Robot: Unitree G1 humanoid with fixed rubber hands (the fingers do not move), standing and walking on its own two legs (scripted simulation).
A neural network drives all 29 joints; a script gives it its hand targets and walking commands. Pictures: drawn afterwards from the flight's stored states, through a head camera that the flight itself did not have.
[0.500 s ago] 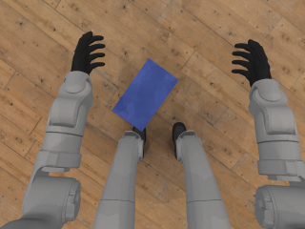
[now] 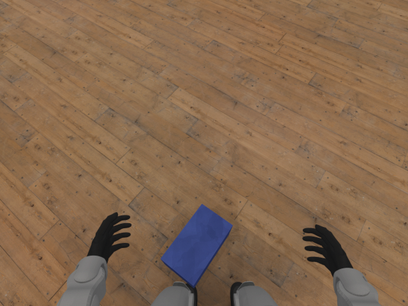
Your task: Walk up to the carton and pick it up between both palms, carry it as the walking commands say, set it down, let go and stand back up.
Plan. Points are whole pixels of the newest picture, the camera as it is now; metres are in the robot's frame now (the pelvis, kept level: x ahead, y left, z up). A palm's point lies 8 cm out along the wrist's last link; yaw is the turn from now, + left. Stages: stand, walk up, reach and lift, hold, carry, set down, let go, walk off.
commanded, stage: let go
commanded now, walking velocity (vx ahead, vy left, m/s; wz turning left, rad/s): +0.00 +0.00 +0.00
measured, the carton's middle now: (197, 245) +0.32 +0.05 -0.66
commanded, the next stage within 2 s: stand in 0.60 s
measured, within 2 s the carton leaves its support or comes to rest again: neither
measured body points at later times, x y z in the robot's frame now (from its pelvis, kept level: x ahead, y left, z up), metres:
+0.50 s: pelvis +0.03 +0.00 +0.02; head +0.10 -0.01 +0.46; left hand +0.22 +0.23 -0.07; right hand +0.21 -0.25 -0.07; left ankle +0.04 +0.10 -0.72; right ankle +0.04 -0.12 -0.72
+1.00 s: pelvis +0.07 -0.01 +0.01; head +0.03 -0.02 +0.46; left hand +0.22 +0.25 -0.07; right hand +0.21 -0.27 -0.09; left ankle +0.04 +0.10 -0.72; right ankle +0.04 -0.12 -0.72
